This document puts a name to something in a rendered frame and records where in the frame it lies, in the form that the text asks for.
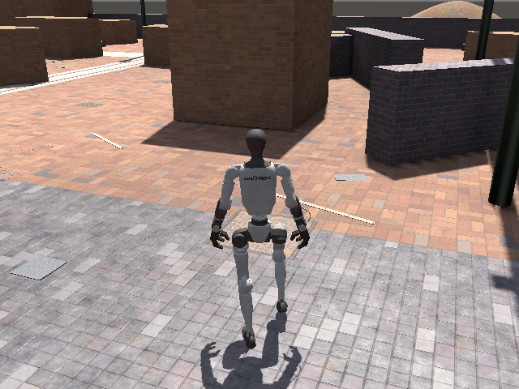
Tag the robot left forearm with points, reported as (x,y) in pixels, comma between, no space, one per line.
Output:
(218,218)

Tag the robot left hand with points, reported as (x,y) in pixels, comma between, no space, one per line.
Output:
(215,236)

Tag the robot right hand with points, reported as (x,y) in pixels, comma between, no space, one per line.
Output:
(303,235)

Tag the robot left shin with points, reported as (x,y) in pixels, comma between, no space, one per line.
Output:
(246,308)

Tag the left robot foot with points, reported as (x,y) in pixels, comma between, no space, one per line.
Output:
(250,341)

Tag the robot right forearm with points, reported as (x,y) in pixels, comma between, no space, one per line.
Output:
(298,216)

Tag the right robot upper arm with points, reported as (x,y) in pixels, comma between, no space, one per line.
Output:
(283,171)

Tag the left robot upper arm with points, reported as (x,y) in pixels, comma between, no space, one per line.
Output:
(228,185)

